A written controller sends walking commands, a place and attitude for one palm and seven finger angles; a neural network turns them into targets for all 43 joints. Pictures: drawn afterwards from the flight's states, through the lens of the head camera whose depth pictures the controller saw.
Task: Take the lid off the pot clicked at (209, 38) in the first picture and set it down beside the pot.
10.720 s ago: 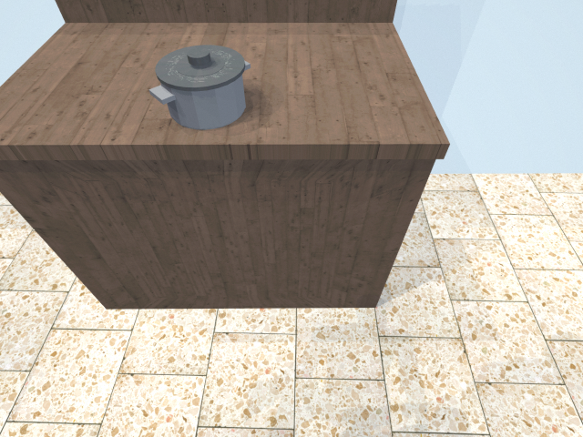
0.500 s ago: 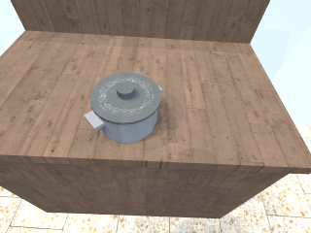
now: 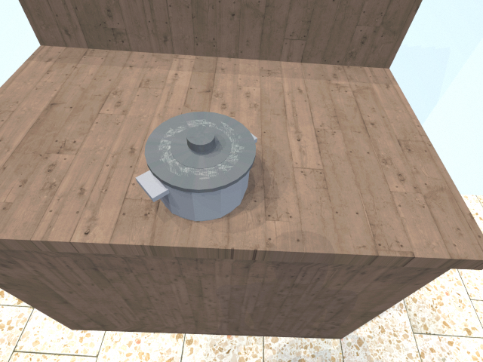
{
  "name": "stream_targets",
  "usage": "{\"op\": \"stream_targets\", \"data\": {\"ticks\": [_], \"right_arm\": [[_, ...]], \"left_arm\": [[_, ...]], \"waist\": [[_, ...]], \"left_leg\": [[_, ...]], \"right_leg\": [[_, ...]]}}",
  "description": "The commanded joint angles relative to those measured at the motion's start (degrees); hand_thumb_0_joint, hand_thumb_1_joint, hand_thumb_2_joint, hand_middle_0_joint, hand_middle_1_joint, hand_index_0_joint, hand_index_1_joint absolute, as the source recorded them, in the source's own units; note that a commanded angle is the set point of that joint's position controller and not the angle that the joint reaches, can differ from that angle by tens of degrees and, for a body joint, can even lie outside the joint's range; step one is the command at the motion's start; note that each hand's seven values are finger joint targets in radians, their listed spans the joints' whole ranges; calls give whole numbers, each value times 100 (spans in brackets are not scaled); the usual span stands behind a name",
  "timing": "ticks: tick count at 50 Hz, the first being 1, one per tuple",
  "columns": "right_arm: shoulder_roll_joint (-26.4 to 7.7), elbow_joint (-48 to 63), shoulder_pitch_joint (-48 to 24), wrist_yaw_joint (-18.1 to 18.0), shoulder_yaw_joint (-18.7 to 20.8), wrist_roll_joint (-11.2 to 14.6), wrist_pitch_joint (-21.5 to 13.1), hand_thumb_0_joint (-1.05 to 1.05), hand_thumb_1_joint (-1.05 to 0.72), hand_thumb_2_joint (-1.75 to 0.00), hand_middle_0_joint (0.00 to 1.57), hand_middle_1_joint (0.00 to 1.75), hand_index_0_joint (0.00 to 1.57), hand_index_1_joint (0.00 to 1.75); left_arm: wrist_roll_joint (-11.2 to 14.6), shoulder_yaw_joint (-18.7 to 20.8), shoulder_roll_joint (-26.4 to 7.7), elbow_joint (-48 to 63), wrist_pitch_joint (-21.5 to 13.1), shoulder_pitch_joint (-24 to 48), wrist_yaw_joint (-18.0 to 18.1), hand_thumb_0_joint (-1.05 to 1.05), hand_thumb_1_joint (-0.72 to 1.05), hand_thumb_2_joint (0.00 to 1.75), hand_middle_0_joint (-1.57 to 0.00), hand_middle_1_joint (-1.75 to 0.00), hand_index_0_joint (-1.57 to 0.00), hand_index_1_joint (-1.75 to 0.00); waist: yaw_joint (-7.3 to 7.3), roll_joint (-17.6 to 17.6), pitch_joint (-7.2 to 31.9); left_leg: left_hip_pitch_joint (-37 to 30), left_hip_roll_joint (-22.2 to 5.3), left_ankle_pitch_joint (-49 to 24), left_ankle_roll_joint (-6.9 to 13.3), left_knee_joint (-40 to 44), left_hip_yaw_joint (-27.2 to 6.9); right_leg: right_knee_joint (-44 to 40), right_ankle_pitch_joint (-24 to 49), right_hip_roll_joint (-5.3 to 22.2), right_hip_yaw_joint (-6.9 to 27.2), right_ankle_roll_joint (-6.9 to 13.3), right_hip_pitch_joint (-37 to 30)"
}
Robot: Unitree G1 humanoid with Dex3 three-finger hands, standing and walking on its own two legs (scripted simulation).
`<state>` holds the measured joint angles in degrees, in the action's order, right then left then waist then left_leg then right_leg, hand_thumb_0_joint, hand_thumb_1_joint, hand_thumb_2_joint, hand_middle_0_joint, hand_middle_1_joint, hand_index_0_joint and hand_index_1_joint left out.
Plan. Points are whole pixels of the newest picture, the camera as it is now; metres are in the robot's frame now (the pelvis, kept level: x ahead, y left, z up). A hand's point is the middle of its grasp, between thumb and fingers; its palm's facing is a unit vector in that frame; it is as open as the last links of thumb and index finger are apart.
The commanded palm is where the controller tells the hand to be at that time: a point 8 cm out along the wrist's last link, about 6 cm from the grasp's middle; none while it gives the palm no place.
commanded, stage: lift the closed hand beside the body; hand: left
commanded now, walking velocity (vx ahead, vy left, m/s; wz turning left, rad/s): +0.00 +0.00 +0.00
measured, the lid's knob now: (200, 138) +0.42 +0.10 +0.15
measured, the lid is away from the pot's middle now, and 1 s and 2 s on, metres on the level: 0.00 0.00 0.00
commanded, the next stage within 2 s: raise the hand higher, near the body in 0.70 s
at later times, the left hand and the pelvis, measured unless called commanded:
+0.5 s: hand out of the picture +0.12 +0.19 -0.01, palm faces +0.27 -0.92 -0.29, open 4.3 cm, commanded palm +0.07 +0.24 +0.03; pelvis -0.01 -0.02 +0.00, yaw +4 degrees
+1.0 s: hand (61, 346) +0.13 +0.22 +0.09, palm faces +0.34 -0.82 -0.46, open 3.1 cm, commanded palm +0.07 +0.25 +0.13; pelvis +0.00 -0.03 +0.00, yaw +3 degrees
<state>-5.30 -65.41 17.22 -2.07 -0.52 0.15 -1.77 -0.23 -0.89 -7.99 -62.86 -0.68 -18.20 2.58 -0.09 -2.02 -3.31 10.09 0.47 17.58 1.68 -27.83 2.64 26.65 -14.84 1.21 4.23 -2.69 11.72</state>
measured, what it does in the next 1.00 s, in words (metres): stands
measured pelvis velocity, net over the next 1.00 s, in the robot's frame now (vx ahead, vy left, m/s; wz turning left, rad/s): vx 0.00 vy -0.03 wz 0.06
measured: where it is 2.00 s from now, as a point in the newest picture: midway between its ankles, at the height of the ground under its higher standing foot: outside the picture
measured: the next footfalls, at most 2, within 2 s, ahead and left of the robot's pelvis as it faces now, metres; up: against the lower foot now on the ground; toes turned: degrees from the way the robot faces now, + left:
none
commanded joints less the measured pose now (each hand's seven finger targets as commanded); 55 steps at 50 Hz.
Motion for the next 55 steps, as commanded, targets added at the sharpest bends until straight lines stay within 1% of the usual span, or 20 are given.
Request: {"op": "stream_targets", "data": {"ticks": [1,3,4,5,6,7,9,11,13,14,16,20,25,29,36,40,44,48,51,55], "right_arm": [[-516,99,524,-30,116,-11,-62,0,-90,-90,20,30,20,30],[-499,91,545,-31,111,-10,-73,0,-90,-90,20,30,20,30],[-985,592,332,-10,140,-136,-95,0,-90,-90,20,30,20,30],[-1963,2231,-1198,78,266,190,-956,0,-90,-90,20,30,20,30],[-1485,2366,-622,-101,234,370,-1546,0,-90,-90,20,30,20,30],[-1364,2096,-664,-59,221,338,-1664,0,-90,-90,20,30,20,30],[-1341,2195,-835,157,174,226,-1718,0,-90,-90,20,30,20,30],[-1432,2343,-849,349,382,106,-1447,0,-90,-90,20,30,20,30],[-1423,2843,-1060,349,538,89,-1186,0,-90,-90,20,30,20,30],[-1368,3087,-1192,308,576,104,-1103,0,-90,-90,20,30,20,30],[-1291,3554,-1311,272,517,103,-1023,0,-90,-90,20,30,20,30],[-1292,3870,-1282,149,483,102,-735,0,-90,-90,20,30,20,30],[-1282,4125,-1269,5,368,-30,-761,0,-90,-90,20,30,20,30],[-1280,4067,-1329,-38,370,-42,-837,0,-90,-90,20,30,20,30],[-1201,3929,-1524,-151,379,-28,-946,0,-90,-90,20,30,20,30],[-1149,3909,-1574,-182,352,-19,-1039,0,-90,-90,20,30,20,30],[-1124,3799,-1647,-188,412,-13,-1039,0,-90,-90,20,30,20,30],[-1142,3871,-1580,-236,351,-31,-1144,0,-90,-90,20,30,20,30],[-1106,3825,-1596,-225,354,-20,-1125,0,-90,-90,20,30,20,30],[-1146,3904,-1573,-233,317,-15,-1113,0,-90,-90,20,30,20,30]], "left_arm": [[-20,48,-410,79,-21,-601,46,0,90,90,-20,-30,-20,-30],[-25,50,-412,73,-26,-594,48,0,90,90,-20,-30,-20,-30],[67,76,-980,460,-163,-8,70,0,90,90,-20,-30,-20,-30],[797,573,-2277,6819,-737,3198,403,0,90,90,-24,-35,-24,-35],[738,-253,-1060,6708,-295,963,620,0,90,90,-29,-40,-29,-40],[561,-230,-525,6319,206,-335,801,0,90,90,-33,-44,-33,-44],[309,-1082,577,5654,408,-1310,712,0,90,90,-42,-54,-42,-54],[8,-617,98,5015,277,-1244,653,0,90,90,-51,-64,-51,-64],[-32,348,-660,5574,55,-2012,570,0,90,90,-60,-73,-60,-73],[37,799,-967,6085,-58,-2702,548,0,90,90,-64,-78,-64,-78],[71,790,-998,7081,-232,-2609,445,0,90,90,-73,-88,-73,-88],[97,877,-923,7206,-380,-2000,343,0,90,90,-90,-107,-90,-107],[97,1126,-1360,8672,-547,-1436,334,0,90,90,-112,-131,-112,-131],[108,1364,-1475,8793,-523,-2033,340,0,90,90,-130,-150,-130,-150],[88,1648,-1610,9194,-675,-2171,309,0,90,90,-130,-150,-130,-150],[86,1857,-1667,9548,-736,-2373,307,0,90,90,-130,-150,-130,-150],[85,1970,-1627,9193,-754,-2460,256,0,90,90,-130,-150,-130,-150],[85,2020,-1783,10000,-873,-2221,286,0,90,90,-130,-150,-130,-150],[88,1937,-1609,9837,-854,-2305,253,0,90,90,-130,-150,-130,-150],[93,2066,-1788,10303,-918,-2012,275,0,90,90,-130,-150,-130,-150]], "waist": [[15,237,-108],[18,294,-78],[-166,1206,480],[85,1535,1523],[-133,1566,1679],[-32,1377,1360],[-142,193,359],[-92,-515,-240],[205,-668,135],[442,-353,531],[386,103,640],[149,210,33],[137,865,671],[237,516,787],[346,132,551],[440,385,676],[406,-108,429],[465,445,707],[433,189,518],[454,599,707]], "left_leg": [[45,-659,-1328,73,543,-593],[13,-669,-1458,83,569,-600],[-293,-261,-2670,34,894,-629],[-243,162,-2129,-89,597,-652],[-559,-71,-2123,-382,644,-371],[-468,-16,-2417,-424,771,-488],[-274,4,-2394,-198,746,-674],[237,-59,-1758,-91,654,-719],[386,-64,-1230,-151,741,-631],[308,-67,-1276,-190,780,-523],[276,-10,-1246,-161,754,-381],[349,29,-770,-98,568,-171],[-169,96,-1136,-4,345,-90],[-344,65,-1346,6,321,-90],[-377,0,-1308,60,389,-80],[-409,-32,-1417,48,414,-72],[-382,-48,-1342,77,361,-52],[-453,-70,-1635,72,384,-56],[-405,-88,-1609,70,385,-74],[-448,-101,-1689,53,382,-77]], "right_leg": [[-348,892,358,230,390,156],[-328,933,365,210,386,143],[460,1182,-80,-164,572,-170],[28,484,8,-364,401,-21],[-123,840,-99,-583,639,-271],[-163,1068,-136,-663,605,-462],[-370,1062,-179,-967,469,-221],[-398,830,-184,-1033,397,213],[-417,489,-193,-962,390,-29],[-411,527,-150,-937,433,-437],[-372,589,-157,-841,420,-472],[-638,404,-179,-782,359,148],[-739,693,-142,-688,330,18],[-727,869,-149,-730,308,-160],[-828,752,-135,-728,250,-87],[-777,823,-123,-732,246,-192],[-808,798,-157,-731,198,-20],[-666,1091,-110,-737,221,-211],[-643,1092,-118,-781,220,-140],[-610,1149,-88,-738,249,-272]]}}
